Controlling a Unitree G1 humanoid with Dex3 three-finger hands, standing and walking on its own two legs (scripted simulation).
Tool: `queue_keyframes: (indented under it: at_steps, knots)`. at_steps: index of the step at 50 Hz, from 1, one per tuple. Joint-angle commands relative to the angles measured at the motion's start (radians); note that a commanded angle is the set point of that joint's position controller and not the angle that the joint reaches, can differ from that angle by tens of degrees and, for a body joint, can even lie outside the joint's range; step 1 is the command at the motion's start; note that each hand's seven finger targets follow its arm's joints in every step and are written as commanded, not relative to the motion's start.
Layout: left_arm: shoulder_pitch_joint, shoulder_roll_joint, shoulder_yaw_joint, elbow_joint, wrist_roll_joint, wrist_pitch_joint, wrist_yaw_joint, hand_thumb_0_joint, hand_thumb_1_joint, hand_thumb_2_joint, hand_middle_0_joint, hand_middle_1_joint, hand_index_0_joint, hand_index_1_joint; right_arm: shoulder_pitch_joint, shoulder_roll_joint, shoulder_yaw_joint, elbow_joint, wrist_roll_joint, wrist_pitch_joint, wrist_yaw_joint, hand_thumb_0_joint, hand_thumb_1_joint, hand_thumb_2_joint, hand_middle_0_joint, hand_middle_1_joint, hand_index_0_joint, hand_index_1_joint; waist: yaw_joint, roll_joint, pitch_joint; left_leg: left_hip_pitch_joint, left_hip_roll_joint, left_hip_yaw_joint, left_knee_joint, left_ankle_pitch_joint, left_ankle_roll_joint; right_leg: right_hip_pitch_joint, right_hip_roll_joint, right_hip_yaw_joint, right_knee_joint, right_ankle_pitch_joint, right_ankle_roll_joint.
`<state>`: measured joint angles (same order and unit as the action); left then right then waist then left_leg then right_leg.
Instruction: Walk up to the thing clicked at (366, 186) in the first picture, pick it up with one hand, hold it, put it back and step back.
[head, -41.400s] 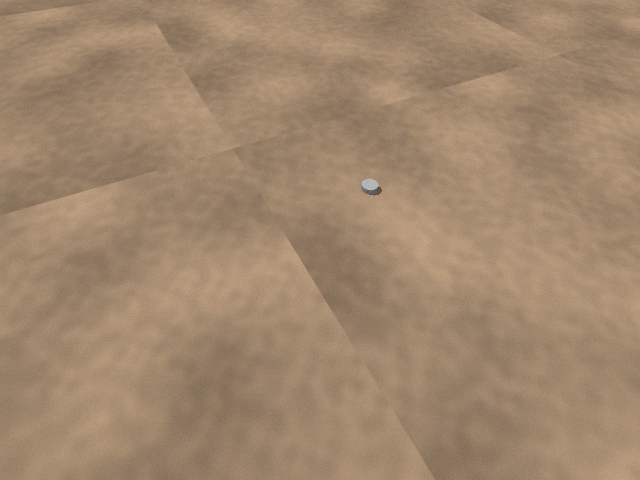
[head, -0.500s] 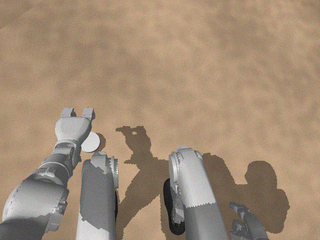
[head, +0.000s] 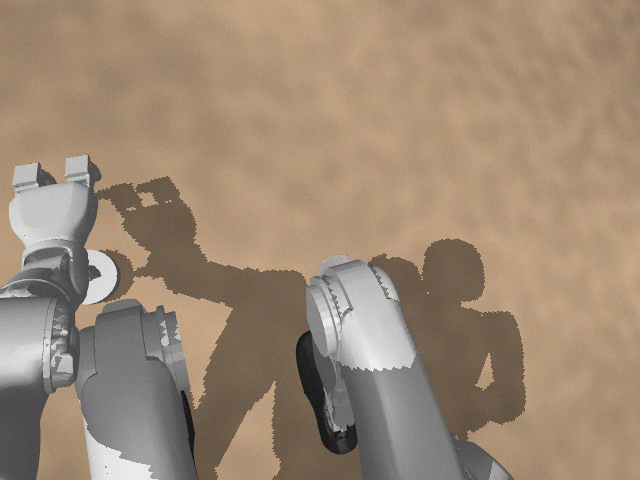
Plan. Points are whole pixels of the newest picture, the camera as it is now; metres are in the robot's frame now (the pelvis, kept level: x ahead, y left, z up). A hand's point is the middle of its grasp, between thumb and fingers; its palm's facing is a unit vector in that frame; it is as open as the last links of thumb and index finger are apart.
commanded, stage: rest palm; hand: left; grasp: from above
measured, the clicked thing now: (89, 277) +0.37 +0.23 -0.30
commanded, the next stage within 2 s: withdraw in 0.24 s
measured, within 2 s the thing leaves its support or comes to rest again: neither
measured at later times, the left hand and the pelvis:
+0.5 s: hand (47, 240) +0.41 +0.24 -0.17, palm faces -0.19 -0.07 -0.98, open 11.2 cm; pelvis +0.00 +0.00 +0.01, yaw +1 degrees
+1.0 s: hand (42, 275) +0.36 +0.22 -0.10, palm faces -0.45 -0.08 -0.89, open 7.4 cm; pelvis -0.02 -0.02 +0.07, yaw +5 degrees
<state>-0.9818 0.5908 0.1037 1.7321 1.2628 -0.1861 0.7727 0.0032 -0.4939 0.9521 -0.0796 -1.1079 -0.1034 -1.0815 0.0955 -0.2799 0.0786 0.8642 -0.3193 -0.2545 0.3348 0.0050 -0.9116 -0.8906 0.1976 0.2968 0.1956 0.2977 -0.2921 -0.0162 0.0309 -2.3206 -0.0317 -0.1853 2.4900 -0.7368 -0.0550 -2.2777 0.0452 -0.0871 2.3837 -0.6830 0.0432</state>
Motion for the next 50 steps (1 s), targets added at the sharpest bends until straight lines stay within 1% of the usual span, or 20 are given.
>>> queue_keyframes:
  at_steps: [1,5,8,11,13,16,20,23,25,26,28,30,32,34,37,39,41,44,47,50]
  knots:
    - [-0.02,0.155,0.075,-0.066,-0.001,0.026,0.059,0.0,-0.521,0.954,-0.057,-1.026,-0.063,-1.018,0.186,-0.283,-0.087,-0.009,0.012,0.006,0.029,0.0,-0.899,-0.9,0.199,0.3,0.2,0.3,0.041,0.318,-0.758,0.487,-0.001,0.162,-0.248,0.288,0.055,0.479,0.033,-0.112,-0.214,0.329,-0.063]
    - [-0.048,0.049,-0.018,-0.07,-0.041,0.021,0.014,0.0,-0.558,0.983,-0.055,-1.01,-0.049,-1.015,0.176,-0.267,-0.104,-0.014,0.045,0.009,0.038,0.0,-0.904,-0.903,0.199,0.3,0.199,0.3,-0.003,0.25,-0.648,0.378,0.002,0.145,-0.252,0.156,0.074,0.388,0.033,-0.111,-0.244,0.203,-0.064]
    - [-0.132,-0.009,-0.087,-0.105,-0.066,-0.009,-0.026,0.0,-0.563,0.993,-0.058,-1.006,-0.049,-1.014,0.26,-0.258,-0.109,0.04,0.054,0.005,0.038,0.0,-0.902,-0.903,0.199,0.3,0.199,0.3,-0.053,0.192,-0.636,0.381,0.004,0.125,-0.232,0.177,0.08,0.371,0.03,-0.119,-0.247,0.217,-0.058]
    - [-0.248,-0.012,-0.122,-0.146,-0.077,-0.065,-0.027,0.0,-0.323,0.9,-0.2,-0.766,-0.2,-0.774,0.273,-0.292,-0.106,0.04,0.065,-0.013,0.03,0.0,-0.9,-0.9,0.2,0.3,0.2,0.3,-0.089,0.14,-0.607,0.369,0.003,0.104,-0.217,0.151,0.082,0.347,0.03,-0.117,-0.272,0.172,-0.058]
    - [-0.272,0.017,-0.129,-0.179,-0.051,-0.097,-0.01,0.0,-0.163,0.9,-0.2,-0.606,-0.2,-0.614,0.253,-0.291,-0.098,0.036,0.062,-0.024,0.023,0.0,-0.9,-0.9,0.2,0.3,0.2,0.3,-0.074,0.168,-0.607,0.418,0.0,0.101,-0.231,0.13,0.072,0.331,0.02,-0.124,-0.252,0.144,-0.063]
    - [-0.17,0.084,-0.087,-0.219,0.013,-0.095,0.064,0.0,0.077,0.9,-0.2,-0.366,-0.2,-0.374,0.17,-0.288,-0.106,0.032,0.052,-0.031,0.02,0.0,-0.9,-0.9,0.2,0.3,0.2,0.3,-0.004,0.303,-0.66,0.518,0.0,0.121,-0.262,0.122,0.049,0.315,0.022,-0.123,-0.22,0.131,-0.067]
    - [-0.113,0.181,0.03,-0.366,0.07,0.01,0.167,0.0,0.397,0.9,-0.2,-0.3,-0.2,-0.3,0.106,-0.294,-0.178,0.004,0.073,0.009,0.022,0.0,-0.9,-0.9,0.2,0.3,0.2,0.3,0.076,0.466,-0.74,0.612,0.008,0.138,-0.36,0.098,0.023,0.271,0.007,-0.091,-0.226,0.11,-0.089]
    - [-0.149,0.059,-0.031,-0.487,-0.009,0.115,0.142,0.0,0.637,0.9,-0.2,-0.3,-0.2,-0.3,0.056,-0.266,-0.201,-0.047,0.118,0.055,0.033,0.0,-0.9,-0.9,0.2,0.3,0.2,0.3,0.083,0.54,-0.839,0.69,0.018,0.155,-0.431,0.108,0.02,0.255,-0.005,-0.065,-0.281,0.161,-0.097]
    - [-0.093,0.049,-0.046,-0.599,-0.072,0.197,0.089,0.0,0.797,0.9,-0.2,-0.3,-0.2,-0.3,0.081,-0.273,-0.223,-0.046,0.17,0.102,0.015,0.0,-0.9,-0.9,0.2,0.3,0.2,0.3,0.137,0.56,-0.969,0.733,0.017,0.178,-0.457,0.185,0.028,0.326,-0.001,-0.034,-0.316,0.24,-0.094]
    - [-0.038,0.005,-0.073,-0.555,-0.103,0.245,0.05,0.0,0.877,0.9,-0.2,-0.3,-0.2,-0.3,0.105,-0.272,-0.224,-0.042,0.188,0.121,0.003,0.0,-0.9,-0.9,0.2,0.3,0.2,0.3,0.129,0.494,-0.952,0.712,0.019,0.176,-0.471,0.192,0.037,0.351,0.008,-0.032,-0.342,0.251,-0.091]
    - [-0.061,-0.107,-0.169,-0.483,-0.155,0.314,-0.045,0.0,0.9,0.9,-0.2,-0.3,-0.2,-0.3,0.144,-0.254,-0.21,-0.021,0.21,0.149,-0.021,0.0,-0.9,-0.9,0.2,0.3,0.2,0.3,0.065,0.316,-0.831,0.64,0.027,0.166,-0.488,0.185,0.061,0.409,0.025,-0.038,-0.413,0.265,-0.077]
    - [0.048,-0.168,-0.215,-0.457,-0.231,0.355,-0.158,0.0,0.9,0.9,-0.2,-0.3,-0.2,-0.3,0.164,-0.237,-0.223,-0.041,0.233,0.173,-0.055,0.0,-0.9,-0.9,0.2,0.3,0.2,0.3,0.051,0.157,-0.761,0.555,0.022,0.154,-0.51,0.172,0.087,0.48,0.038,-0.031,-0.469,0.251,-0.069]
    - [0.029,-0.112,-0.199,-0.552,-0.307,0.352,-0.264,0.0,0.9,0.9,-0.2,-0.3,-0.2,-0.3,0.172,-0.237,-0.227,-0.064,0.248,0.181,-0.08,0.0,-0.9,-0.9,0.2,0.3,0.2,0.3,0.079,0.059,-0.787,0.517,0.017,0.145,-0.526,0.181,0.098,0.591,0.032,-0.02,-0.508,0.252,-0.059]
    - [0.078,-0.163,-0.274,-0.498,-0.346,0.325,-0.369,0.0,0.9,0.9,-0.2,-0.3,-0.2,-0.3,0.139,-0.232,-0.209,-0.098,0.26,0.184,-0.106,0.0,-0.9,-0.9,0.2,0.3,0.2,0.3,0.064,-0.05,-0.67,0.444,0.012,0.149,-0.528,0.155,0.104,0.619,0.033,-0.017,-0.537,0.224,-0.053]
    - [0.063,-0.14,-0.292,-0.482,-0.32,0.233,-0.481,0.0,0.9,0.9,-0.2,-0.3,-0.2,-0.3,0.14,-0.214,-0.189,-0.135,0.269,0.195,-0.148,0.0,-0.9,-0.9,0.2,0.3,0.2,0.3,0.073,-0.122,-0.585,0.385,0.004,0.167,-0.511,0.121,0.111,0.634,0.022,0.004,-0.555,0.177,-0.057]
    - [0.038,-0.059,-0.253,-0.478,-0.26,0.166,-0.491,0.0,0.9,0.9,-0.2,-0.3,-0.2,-0.3,0.138,-0.202,-0.168,-0.158,0.263,0.203,-0.169,0.0,-0.9,-0.9,0.2,0.3,0.2,0.3,0.121,-0.1,-0.588,0.384,-0.003,0.19,-0.499,0.123,0.108,0.657,0.019,0.023,-0.557,0.147,-0.06]
    - [-0.013,-0.011,-0.204,-0.52,-0.203,0.095,-0.455,0.0,0.9,0.9,-0.2,-0.3,-0.2,-0.3,0.125,-0.196,-0.153,-0.17,0.257,0.215,-0.186,0.0,-0.9,-0.9,0.2,0.3,0.2,0.3,0.143,-0.026,-0.635,0.405,-0.009,0.197,-0.485,0.14,0.1,0.636,0.016,0.033,-0.529,0.152,-0.069]
    - [-0.048,0.028,-0.154,-0.552,-0.087,-0.003,-0.377,0.0,0.9,0.9,-0.2,-0.3,-0.2,-0.3,0.117,-0.187,-0.145,-0.169,0.242,0.222,-0.199,0.0,-0.9,-0.9,0.2,0.3,0.2,0.3,0.13,0.077,-0.69,0.458,-0.016,0.191,-0.478,0.152,0.087,0.565,0.015,0.024,-0.467,0.16,-0.078]
    - [-0.076,0.14,-0.049,-0.644,-0.006,-0.041,-0.264,0.0,0.9,0.9,-0.2,-0.3,-0.2,-0.3,0.108,-0.188,-0.164,-0.171,0.218,0.223,-0.215,0.0,-0.9,-0.9,0.2,0.3,0.2,0.3,0.174,0.196,-0.793,0.533,-0.015,0.213,-0.468,0.148,0.078,0.547,0.008,0.047,-0.45,0.133,-0.082]
    - [-0.104,0.057,-0.086,-0.635,0.016,-0.019,-0.178,0.0,0.9,0.9,-0.2,-0.3,-0.2,-0.3,0.114,-0.181,-0.179,-0.151,0.196,0.206,-0.22,0.0,-0.9,-0.9,0.2,0.3,0.2,0.3,0.118,0.205,-0.793,0.557,-0.011,0.215,-0.457,0.123,0.075,0.486,0.006,0.045,-0.465,0.101,-0.08]
